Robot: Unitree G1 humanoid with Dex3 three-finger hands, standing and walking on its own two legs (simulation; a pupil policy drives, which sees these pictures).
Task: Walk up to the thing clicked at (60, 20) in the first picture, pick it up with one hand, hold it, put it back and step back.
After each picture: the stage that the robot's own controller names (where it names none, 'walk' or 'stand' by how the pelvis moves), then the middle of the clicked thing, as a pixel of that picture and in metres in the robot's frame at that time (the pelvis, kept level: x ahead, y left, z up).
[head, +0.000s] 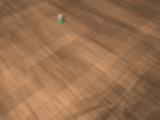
stand; (60, 19) +1.80 +0.33 -0.72
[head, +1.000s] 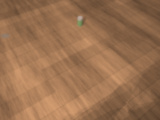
walk; (79, 21) +1.68 +0.16 -0.70
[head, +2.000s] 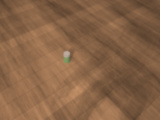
walk; (66, 57) +1.06 +0.20 -0.70
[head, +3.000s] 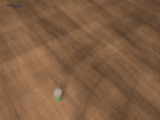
walk; (57, 95) +0.64 +0.20 -0.70
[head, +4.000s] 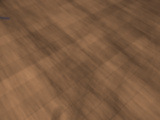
walk; out of the picture +0.39 +0.19 -0.71
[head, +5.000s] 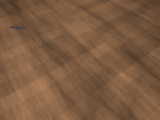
stand; out of the picture +0.30 +0.18 -0.72
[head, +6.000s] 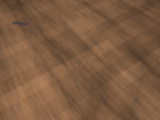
stand; out of the picture +0.29 +0.18 -0.72
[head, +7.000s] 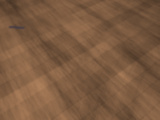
stand; out of the picture +0.30 +0.20 -0.73
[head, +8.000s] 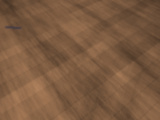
stand; out of the picture +0.28 +0.20 -0.73
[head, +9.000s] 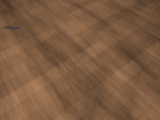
stand; out of the picture +0.28 +0.21 -0.73
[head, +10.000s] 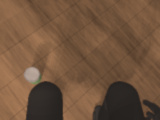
go down; (33, 76) +0.36 +0.21 -0.37
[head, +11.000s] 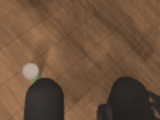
close in; (32, 73) +0.38 +0.21 -0.31
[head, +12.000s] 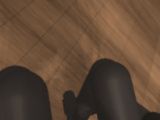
close in; out of the picture +0.38 +0.24 -0.22
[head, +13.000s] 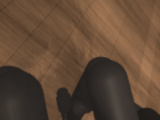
close; out of the picture +0.37 +0.25 -0.22
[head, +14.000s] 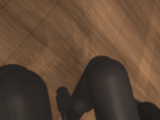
lift; out of the picture +0.36 +0.24 -0.22
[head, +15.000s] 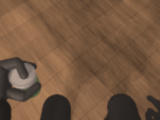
lift; (26, 82) +0.31 +0.19 -0.02
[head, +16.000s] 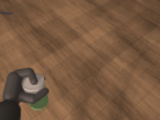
hold; (36, 92) +0.31 +0.17 +0.00
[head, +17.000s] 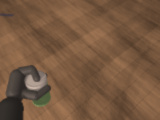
hold; (38, 89) +0.32 +0.17 +0.00
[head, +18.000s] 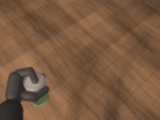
crouch; (37, 89) +0.33 +0.17 -0.05
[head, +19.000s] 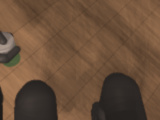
lower; (6, 50) +0.43 +0.23 -0.10
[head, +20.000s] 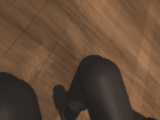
lower; out of the picture +0.41 +0.26 -0.23
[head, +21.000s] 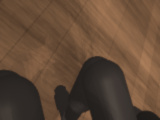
lower; out of the picture +0.40 +0.27 -0.23
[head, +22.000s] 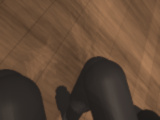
lower; out of the picture +0.40 +0.26 -0.23
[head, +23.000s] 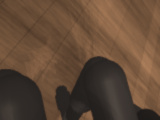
lower; out of the picture +0.39 +0.26 -0.23
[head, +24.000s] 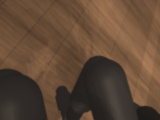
open; out of the picture +0.38 +0.24 -0.22
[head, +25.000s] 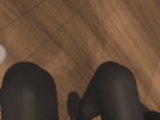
stand; out of the picture +0.38 +0.22 -0.23
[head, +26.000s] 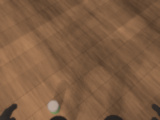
stand; (54, 107) +0.34 +0.18 -0.55
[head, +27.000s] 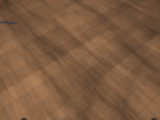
stand; out of the picture +0.31 +0.17 -0.66
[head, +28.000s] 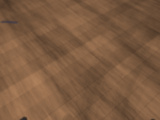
stand; out of the picture +0.32 +0.17 -0.67
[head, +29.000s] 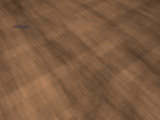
stand; out of the picture +0.34 +0.17 -0.72
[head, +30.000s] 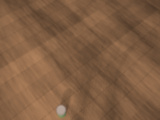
walk; (61, 111) +0.38 +0.13 -0.71
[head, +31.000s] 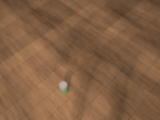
walk; (63, 87) +0.61 +0.20 -0.69
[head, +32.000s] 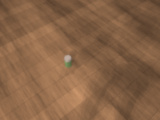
stand; (68, 61) +0.94 +0.18 -0.70
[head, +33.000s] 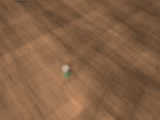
stand; (65, 71) +0.91 +0.19 -0.72
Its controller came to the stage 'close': yes
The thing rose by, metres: 0.71
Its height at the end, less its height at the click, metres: +0.00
